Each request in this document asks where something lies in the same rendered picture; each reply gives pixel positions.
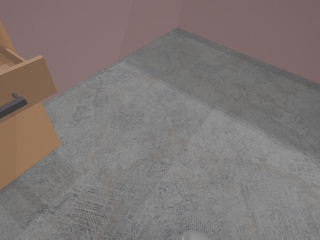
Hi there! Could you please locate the cabinet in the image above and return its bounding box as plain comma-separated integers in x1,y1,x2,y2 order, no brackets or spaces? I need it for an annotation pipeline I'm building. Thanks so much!
0,20,62,190

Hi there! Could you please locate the drawer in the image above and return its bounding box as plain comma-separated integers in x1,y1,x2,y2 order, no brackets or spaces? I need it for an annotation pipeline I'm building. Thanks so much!
0,44,57,124

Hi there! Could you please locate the robot right thigh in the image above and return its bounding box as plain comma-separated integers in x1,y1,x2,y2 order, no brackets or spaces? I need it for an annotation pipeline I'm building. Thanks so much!
180,230,210,240

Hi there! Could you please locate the handle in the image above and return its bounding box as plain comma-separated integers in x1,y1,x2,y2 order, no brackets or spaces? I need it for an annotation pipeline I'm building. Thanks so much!
0,93,28,119

